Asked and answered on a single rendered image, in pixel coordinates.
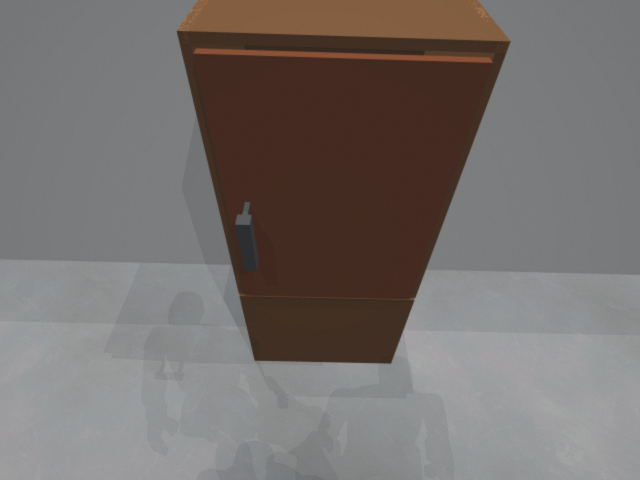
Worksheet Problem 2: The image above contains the cupboard door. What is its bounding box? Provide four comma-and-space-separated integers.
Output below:
193, 48, 493, 299

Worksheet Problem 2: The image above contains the handle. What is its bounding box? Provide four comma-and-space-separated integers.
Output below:
235, 202, 259, 271

